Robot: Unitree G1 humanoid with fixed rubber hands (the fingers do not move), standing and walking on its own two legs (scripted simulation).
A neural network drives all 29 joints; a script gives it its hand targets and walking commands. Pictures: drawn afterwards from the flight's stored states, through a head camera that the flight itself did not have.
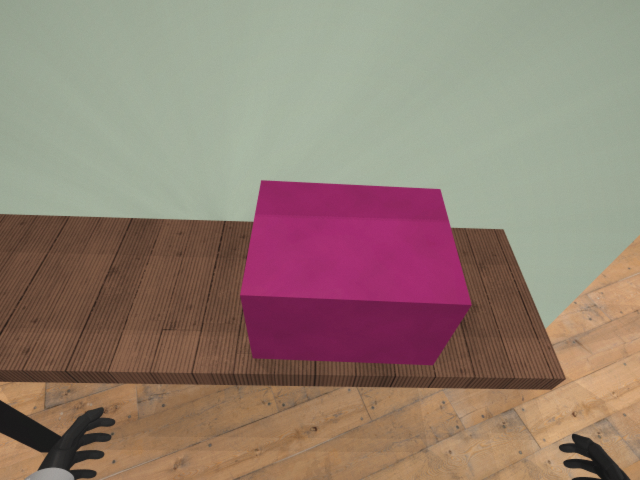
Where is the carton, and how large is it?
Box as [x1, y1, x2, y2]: [240, 180, 471, 364]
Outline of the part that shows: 261,180 240,293 252,356 256,358 432,364 471,304 440,190 427,188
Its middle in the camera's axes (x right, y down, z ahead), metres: +0.04 +0.05 +0.62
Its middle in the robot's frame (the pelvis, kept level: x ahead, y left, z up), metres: +0.43 -0.04 -0.03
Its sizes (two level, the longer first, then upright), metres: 0.285 0.214 0.181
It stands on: a table, 0.65 m high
